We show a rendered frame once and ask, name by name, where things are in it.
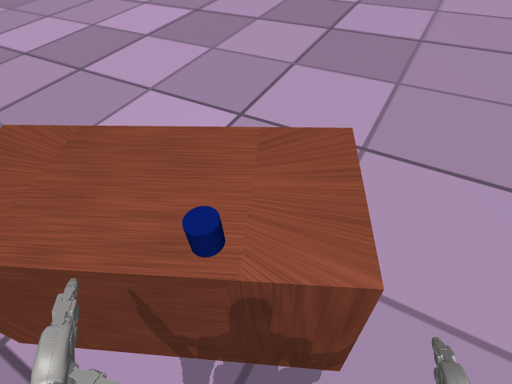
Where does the left robot hand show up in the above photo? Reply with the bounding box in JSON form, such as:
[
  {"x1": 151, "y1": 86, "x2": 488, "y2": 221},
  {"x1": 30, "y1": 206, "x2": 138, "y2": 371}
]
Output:
[{"x1": 30, "y1": 278, "x2": 118, "y2": 384}]

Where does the right robot hand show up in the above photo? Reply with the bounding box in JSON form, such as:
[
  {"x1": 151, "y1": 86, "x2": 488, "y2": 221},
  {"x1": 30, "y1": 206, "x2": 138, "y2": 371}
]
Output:
[{"x1": 432, "y1": 337, "x2": 470, "y2": 384}]

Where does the can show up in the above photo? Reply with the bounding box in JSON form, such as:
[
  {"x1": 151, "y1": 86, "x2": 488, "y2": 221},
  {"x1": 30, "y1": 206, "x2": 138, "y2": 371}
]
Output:
[{"x1": 182, "y1": 206, "x2": 225, "y2": 258}]

